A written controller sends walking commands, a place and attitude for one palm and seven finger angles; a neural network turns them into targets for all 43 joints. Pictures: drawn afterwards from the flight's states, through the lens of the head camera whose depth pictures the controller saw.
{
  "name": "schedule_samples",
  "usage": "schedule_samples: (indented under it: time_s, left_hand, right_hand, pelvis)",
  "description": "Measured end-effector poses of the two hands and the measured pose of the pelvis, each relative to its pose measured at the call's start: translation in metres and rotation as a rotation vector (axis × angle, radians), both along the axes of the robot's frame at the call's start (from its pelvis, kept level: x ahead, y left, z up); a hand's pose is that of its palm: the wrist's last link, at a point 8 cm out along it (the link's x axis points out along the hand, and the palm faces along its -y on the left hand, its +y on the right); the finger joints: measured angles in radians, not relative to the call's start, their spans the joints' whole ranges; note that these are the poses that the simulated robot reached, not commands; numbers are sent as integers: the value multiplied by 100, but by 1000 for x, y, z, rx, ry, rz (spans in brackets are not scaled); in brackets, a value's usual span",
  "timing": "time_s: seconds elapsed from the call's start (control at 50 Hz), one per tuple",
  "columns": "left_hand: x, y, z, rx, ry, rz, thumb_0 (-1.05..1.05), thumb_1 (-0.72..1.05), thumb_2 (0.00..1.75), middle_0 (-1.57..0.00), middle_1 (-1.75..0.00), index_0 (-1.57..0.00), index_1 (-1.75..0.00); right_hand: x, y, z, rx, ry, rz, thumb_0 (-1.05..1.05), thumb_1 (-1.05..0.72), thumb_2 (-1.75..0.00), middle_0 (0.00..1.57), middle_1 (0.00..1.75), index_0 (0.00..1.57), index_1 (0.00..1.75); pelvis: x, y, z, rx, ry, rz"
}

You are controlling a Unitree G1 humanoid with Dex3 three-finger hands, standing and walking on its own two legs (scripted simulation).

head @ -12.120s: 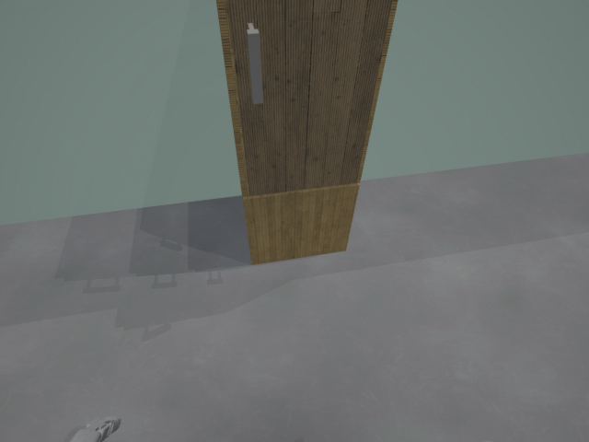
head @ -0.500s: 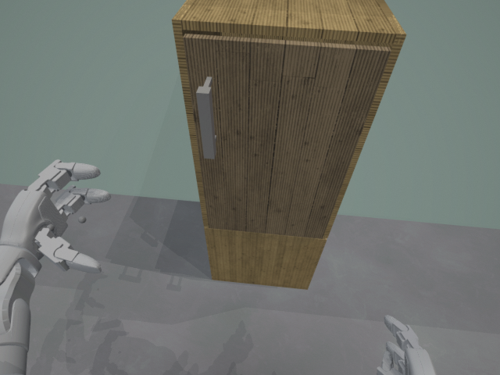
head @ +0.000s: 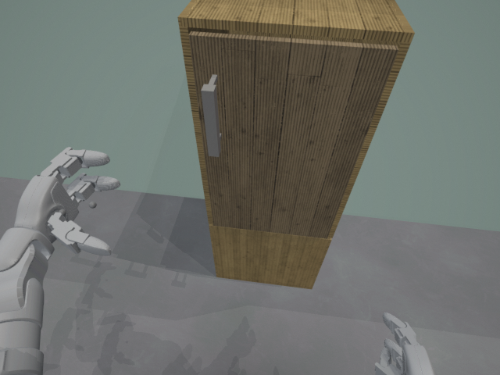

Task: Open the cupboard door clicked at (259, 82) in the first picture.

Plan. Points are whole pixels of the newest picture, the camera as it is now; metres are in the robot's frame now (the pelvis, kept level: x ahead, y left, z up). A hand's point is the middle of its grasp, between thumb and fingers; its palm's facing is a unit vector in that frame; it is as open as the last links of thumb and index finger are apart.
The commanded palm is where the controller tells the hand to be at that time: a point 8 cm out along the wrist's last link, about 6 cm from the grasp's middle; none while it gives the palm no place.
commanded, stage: move the hooked fingers beside the handle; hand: left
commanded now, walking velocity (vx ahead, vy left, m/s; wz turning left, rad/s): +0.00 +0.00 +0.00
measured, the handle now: (214, 117) +0.57 +0.13 +0.11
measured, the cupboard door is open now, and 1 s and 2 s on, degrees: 0 0 0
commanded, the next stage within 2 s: none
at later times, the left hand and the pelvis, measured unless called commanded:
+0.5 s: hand (126, 168) +0.39 +0.25 +0.12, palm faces -0.04 -1.00 +0.00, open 14.0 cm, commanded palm +0.37 +0.29 +0.12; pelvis +0.01 -0.01 +0.00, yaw -2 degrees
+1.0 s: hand (157, 145) +0.46 +0.21 +0.12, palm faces -0.03 -1.00 -0.01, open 14.0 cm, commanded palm +0.44 +0.26 +0.12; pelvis +0.01 +0.00 -0.01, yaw -2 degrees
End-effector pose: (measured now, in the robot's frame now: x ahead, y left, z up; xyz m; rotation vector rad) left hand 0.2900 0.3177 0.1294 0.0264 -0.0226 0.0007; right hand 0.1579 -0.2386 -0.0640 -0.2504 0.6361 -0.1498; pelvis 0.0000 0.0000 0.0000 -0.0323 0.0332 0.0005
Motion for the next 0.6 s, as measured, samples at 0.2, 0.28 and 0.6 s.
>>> schedule_samples:
  time_s: [0.2,0.28,0.6]
  left_hand:
    - [45,-12,-3,-12,34,-18,-1,-50,30,-30,-120,-30,-120]
    - [58,-9,-4,-19,36,-9,-1,-49,30,-30,-120,-30,-120]
    - [102,-29,-9,-32,31,-50,-1,-50,30,-30,-120,-30,-120]
  right_hand:
    - [-21,-14,-9,-4,71,-56,2,-91,-90,21,30,21,30]
    - [-34,-22,-13,-7,114,-88,2,-91,-90,21,30,21,30]
    - [-57,-31,-27,-16,242,-140,2,-91,-90,21,30,21,30]
  pelvis:
    - [1,-6,-1,4,30,-16]
    - [5,-8,-2,4,44,-27]
    - [13,-3,-6,2,86,-30]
